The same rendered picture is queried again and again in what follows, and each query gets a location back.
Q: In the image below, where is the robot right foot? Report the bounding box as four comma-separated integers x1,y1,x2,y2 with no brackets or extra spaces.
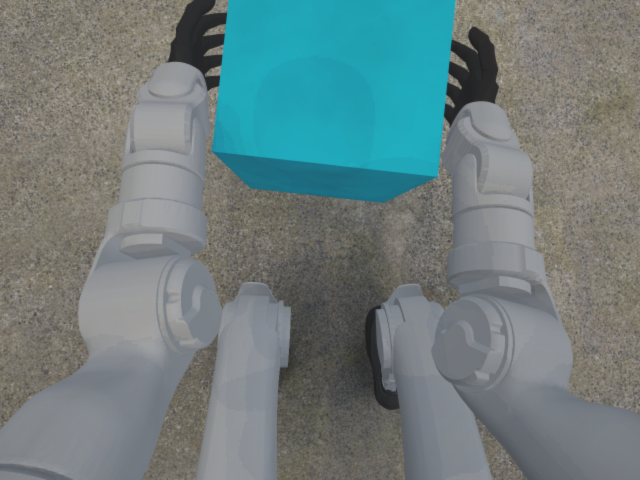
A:
365,305,400,410

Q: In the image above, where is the robot right upper arm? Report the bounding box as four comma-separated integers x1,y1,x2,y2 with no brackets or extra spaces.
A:
431,294,640,480

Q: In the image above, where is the robot left upper arm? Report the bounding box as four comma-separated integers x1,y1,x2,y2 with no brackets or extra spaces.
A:
0,254,222,480

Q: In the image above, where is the robot right thigh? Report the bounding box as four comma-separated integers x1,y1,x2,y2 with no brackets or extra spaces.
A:
375,296,493,480

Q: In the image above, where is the robot left forearm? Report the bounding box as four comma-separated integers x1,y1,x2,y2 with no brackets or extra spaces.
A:
78,62,211,338

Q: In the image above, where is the left robot hand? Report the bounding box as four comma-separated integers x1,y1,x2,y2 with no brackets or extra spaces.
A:
168,0,227,91

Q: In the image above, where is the right robot hand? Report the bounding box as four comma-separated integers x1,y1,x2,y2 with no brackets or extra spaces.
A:
444,27,499,127

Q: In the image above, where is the robot right forearm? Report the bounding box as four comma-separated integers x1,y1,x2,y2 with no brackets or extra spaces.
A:
441,101,564,328

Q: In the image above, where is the carton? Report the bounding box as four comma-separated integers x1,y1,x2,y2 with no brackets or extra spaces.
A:
212,0,456,203

